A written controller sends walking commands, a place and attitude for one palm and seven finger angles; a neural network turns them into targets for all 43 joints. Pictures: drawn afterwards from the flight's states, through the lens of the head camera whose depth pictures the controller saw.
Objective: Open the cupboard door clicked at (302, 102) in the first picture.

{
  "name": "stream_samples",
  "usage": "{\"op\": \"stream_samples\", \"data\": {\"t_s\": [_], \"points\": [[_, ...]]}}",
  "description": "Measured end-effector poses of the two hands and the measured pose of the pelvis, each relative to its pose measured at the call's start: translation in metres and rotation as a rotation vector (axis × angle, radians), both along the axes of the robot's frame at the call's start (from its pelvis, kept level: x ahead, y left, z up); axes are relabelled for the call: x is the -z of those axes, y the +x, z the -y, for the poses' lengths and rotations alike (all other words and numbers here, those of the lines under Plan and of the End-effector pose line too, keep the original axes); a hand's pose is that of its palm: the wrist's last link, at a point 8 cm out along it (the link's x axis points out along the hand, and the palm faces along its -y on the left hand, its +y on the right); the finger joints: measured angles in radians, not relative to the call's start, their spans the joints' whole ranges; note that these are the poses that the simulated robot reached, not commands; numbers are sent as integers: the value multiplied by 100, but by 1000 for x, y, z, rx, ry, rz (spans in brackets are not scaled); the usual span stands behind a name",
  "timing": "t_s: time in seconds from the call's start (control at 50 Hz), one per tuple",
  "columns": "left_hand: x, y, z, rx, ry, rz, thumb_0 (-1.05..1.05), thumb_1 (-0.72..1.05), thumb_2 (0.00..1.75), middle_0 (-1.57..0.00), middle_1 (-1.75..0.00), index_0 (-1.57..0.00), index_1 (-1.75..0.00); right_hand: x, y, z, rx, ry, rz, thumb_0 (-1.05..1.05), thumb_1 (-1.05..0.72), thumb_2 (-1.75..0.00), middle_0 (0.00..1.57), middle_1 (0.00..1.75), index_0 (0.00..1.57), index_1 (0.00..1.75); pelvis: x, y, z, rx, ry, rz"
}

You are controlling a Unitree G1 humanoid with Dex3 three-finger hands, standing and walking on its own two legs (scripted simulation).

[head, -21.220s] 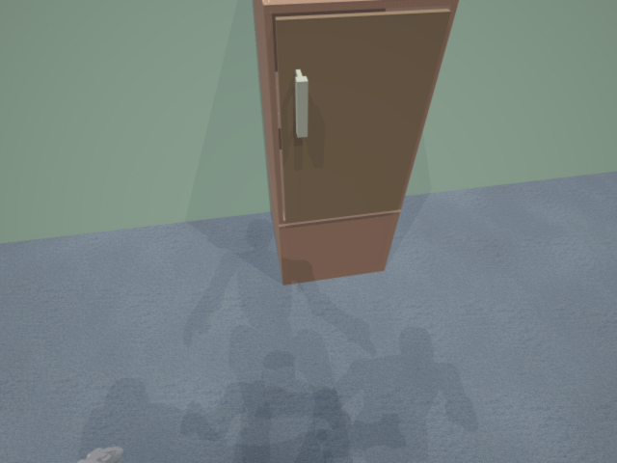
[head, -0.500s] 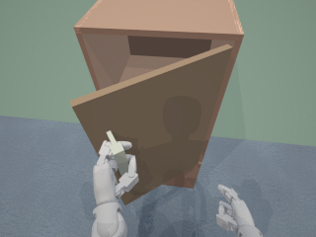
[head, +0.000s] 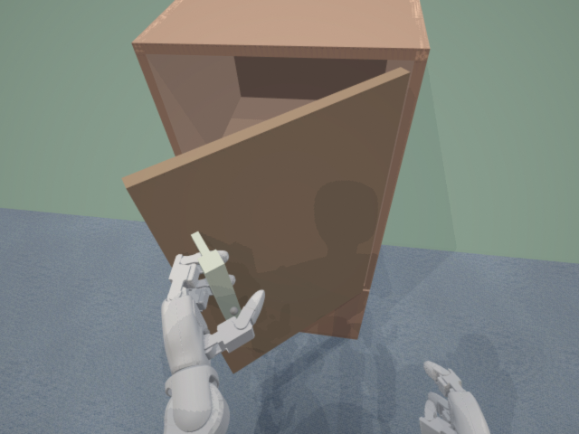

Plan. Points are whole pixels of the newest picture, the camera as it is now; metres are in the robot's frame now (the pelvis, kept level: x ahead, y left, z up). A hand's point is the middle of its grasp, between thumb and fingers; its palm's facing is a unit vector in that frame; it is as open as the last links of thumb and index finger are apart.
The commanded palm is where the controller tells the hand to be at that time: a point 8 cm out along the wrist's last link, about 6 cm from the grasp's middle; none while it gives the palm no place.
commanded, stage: open thumb and fingers to let go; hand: left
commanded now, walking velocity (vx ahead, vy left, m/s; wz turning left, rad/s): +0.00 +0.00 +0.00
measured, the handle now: (215, 278) +0.30 +0.12 +0.07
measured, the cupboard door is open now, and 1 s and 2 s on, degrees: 41 42 42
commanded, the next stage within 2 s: slide the hand sideways off the handle in 0.50 s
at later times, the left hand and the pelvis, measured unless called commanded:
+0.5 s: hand (229, 313) +0.25 +0.09 +0.08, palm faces +0.24 -0.97 -0.01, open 15.3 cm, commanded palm +0.21 +0.13 +0.07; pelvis -0.02 +0.03 +0.00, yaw -1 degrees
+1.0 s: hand (216, 352) +0.20 +0.10 +0.08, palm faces -0.15 -0.99 +0.00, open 16.4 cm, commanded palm +0.18 +0.15 +0.07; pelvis -0.02 +0.04 -0.01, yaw -2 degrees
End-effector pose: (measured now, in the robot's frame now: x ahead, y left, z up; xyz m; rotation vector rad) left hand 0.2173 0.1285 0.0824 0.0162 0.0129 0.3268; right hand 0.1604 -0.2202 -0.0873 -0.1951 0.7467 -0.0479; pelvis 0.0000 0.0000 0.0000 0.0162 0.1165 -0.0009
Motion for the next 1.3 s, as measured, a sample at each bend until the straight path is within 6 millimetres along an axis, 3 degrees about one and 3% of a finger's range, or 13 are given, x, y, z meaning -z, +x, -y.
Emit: {"op": "stream_samples", "data": {"t_s": [0.2,0.34,0.56,0.64,0.74,0.84,0.98,1.3], "points": [[-1,-1,-3,24,-10,27,1,-28,40,-30,-120,-30,-119,-4,-14,-11,5,-9,20,2,-91,-90,20,30,20,30,-1,-15,-10,6,-3,16],[-1,1,-9,32,-8,27,0,-45,33,-27,-101,-27,-101,-9,-14,-28,-9,3,39,2,-91,-90,20,30,20,30,-1,-20,-22,10,-8,25],[-1,1,-6,100,5,27,-1,-50,30,-24,-57,-23,-55,-10,-8,-51,-29,28,44,2,-91,-90,20,30,20,30,1,-22,-35,17,-14,30],[-1,2,-6,115,13,23,-1,-50,30,-25,-47,-23,-47,-10,-7,-53,-32,35,40,2,-91,-90,20,30,20,30,1,-22,-36,19,-14,33],[0,-6,-18,388,63,33,-1,-50,30,-21,-38,-12,-40,-10,-13,-49,-40,22,50,2,-91,-90,20,30,20,30,2,-21,-37,10,-13,34],[-1,-15,-22,529,2,24,-1,-51,30,-16,-33,-10,-34,-13,-18,-44,-7,18,94,2,-91,-90,20,30,20,30,3,-20,-41,13,-16,35],[1,-24,-23,481,-26,12,-1,-51,30,-14,-30,-13,-31,-19,-18,-41,3,7,126,2,-91,-90,20,30,20,30,6,-16,-42,27,-12,14],[3,-44,-49,454,19,-5,-1,-51,30,-15,-30,-15,-30,-12,-3,-42,-12,13,161,2,-91,-90,20,30,20,30,17,-10,-39,20,-18,-18]]}}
